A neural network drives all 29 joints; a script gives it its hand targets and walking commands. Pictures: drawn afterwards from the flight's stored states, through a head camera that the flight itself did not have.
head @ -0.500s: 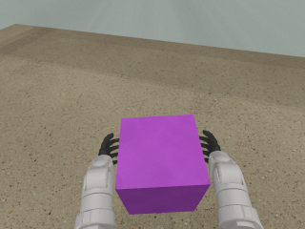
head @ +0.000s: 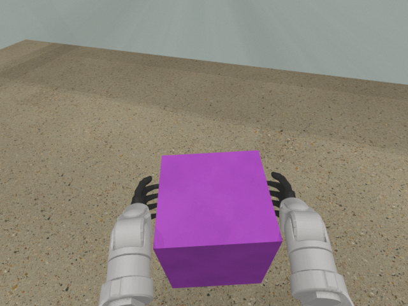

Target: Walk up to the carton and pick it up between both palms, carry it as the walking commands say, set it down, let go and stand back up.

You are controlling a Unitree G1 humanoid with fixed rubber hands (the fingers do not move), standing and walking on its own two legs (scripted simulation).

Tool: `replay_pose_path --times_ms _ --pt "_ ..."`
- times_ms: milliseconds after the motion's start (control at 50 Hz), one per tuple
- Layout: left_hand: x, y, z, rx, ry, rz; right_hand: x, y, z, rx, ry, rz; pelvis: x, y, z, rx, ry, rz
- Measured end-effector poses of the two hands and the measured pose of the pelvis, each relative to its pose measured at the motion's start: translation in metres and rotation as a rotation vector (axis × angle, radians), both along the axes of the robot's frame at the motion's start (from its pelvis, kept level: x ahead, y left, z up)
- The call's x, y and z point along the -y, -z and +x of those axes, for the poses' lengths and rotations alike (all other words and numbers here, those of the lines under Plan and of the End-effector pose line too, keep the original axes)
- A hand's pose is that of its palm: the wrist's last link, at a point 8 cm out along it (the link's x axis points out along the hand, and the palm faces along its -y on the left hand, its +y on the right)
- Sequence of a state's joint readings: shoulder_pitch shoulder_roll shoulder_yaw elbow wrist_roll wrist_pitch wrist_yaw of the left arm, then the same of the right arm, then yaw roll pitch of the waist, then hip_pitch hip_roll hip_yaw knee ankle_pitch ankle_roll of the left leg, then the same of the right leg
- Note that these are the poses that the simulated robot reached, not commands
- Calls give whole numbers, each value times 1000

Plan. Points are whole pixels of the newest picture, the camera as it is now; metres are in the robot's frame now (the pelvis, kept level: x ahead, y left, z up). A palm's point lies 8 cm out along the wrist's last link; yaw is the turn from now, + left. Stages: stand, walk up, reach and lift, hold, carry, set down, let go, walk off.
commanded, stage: reach and lift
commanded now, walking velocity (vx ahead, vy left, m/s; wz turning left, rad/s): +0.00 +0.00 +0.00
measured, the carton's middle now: (213, 222) +0.30 +0.00 -0.02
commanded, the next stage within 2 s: hold in 0.54 s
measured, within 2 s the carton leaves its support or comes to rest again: neither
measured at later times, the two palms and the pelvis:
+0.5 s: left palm (142, 211) +0.29 +0.15 +0.05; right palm (289, 207) +0.29 -0.15 +0.05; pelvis +0.01 +0.00 +0.00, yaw +0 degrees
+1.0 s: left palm (141, 216) +0.28 +0.15 +0.05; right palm (290, 212) +0.28 -0.15 +0.05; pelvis +0.00 +0.00 +0.00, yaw +0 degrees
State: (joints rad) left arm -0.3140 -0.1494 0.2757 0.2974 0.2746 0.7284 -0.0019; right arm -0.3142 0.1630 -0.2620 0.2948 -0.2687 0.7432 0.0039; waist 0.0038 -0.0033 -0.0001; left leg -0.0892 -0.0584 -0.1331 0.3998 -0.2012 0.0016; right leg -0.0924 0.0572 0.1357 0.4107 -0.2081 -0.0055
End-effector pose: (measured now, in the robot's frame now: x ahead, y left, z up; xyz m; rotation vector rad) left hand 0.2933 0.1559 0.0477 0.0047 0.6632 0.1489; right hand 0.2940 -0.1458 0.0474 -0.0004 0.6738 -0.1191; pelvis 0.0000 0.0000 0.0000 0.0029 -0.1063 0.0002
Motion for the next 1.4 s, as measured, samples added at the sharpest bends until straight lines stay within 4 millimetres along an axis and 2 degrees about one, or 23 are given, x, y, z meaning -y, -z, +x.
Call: replay_pose_path --times_ms 520,900,1400 --pt "5 -1 -2 0 15 16 5 0 -4 1 -15 -20 2 -1 9 10 -2 -1" --pt "5 0 -12 -3 16 16 5 1 -14 -2 -17 -24 3 0 2 27 -5 -2" --pt "3 0 -9 0 22 18 3 2 -13 1 -13 -25 -1 0 3 28 -1 -1"
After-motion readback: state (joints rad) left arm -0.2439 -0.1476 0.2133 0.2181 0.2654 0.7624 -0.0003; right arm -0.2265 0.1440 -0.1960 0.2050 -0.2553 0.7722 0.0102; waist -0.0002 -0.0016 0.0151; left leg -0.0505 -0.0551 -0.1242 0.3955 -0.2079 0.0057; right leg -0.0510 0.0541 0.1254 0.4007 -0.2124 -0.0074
